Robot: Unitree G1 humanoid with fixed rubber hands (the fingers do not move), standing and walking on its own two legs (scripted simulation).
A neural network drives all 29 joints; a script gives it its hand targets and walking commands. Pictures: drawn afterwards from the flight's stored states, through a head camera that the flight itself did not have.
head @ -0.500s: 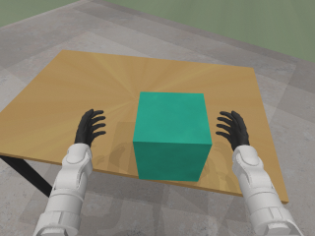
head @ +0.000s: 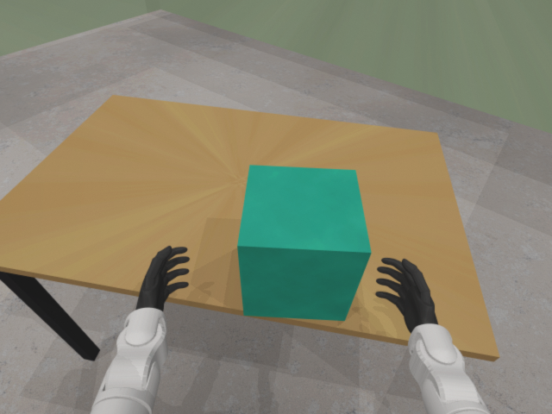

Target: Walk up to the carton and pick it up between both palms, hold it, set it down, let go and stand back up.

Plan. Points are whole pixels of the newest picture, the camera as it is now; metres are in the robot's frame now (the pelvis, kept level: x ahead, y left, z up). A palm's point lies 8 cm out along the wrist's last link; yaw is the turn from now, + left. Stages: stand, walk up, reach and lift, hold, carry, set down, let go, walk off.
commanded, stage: set down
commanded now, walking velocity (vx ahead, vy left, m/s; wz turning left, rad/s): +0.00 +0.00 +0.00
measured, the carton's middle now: (298, 244) +0.40 -0.03 -0.01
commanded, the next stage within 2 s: let go in 1.38 s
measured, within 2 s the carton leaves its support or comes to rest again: neither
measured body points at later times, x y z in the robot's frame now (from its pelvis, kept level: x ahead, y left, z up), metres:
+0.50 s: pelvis +0.01 +0.01 +0.00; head +0.02 +0.02 +0.45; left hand +0.27 +0.19 -0.03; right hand +0.26 -0.20 -0.03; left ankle -0.01 +0.13 -0.74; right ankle +0.05 -0.11 -0.74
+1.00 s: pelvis +0.02 +0.02 +0.00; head +0.04 +0.03 +0.45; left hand +0.22 +0.22 -0.06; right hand +0.21 -0.21 -0.06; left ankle -0.01 +0.13 -0.74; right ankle +0.05 -0.11 -0.74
